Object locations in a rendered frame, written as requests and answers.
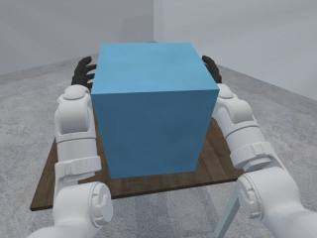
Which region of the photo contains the right robot hand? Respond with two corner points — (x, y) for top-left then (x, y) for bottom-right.
(202, 56), (222, 84)

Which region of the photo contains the left robot hand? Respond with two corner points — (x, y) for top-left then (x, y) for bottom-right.
(71, 57), (97, 94)

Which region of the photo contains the table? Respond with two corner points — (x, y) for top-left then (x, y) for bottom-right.
(30, 88), (262, 238)

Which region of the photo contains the carton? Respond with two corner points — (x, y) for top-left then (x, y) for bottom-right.
(90, 43), (220, 179)

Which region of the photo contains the right robot upper arm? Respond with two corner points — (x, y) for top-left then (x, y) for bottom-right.
(236, 166), (317, 238)

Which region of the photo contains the left robot forearm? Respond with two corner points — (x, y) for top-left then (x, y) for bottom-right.
(53, 84), (102, 223)

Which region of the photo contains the right robot forearm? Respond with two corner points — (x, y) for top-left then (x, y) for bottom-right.
(211, 83), (302, 203)

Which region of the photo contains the left robot upper arm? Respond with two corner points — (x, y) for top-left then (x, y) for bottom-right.
(26, 181), (114, 238)

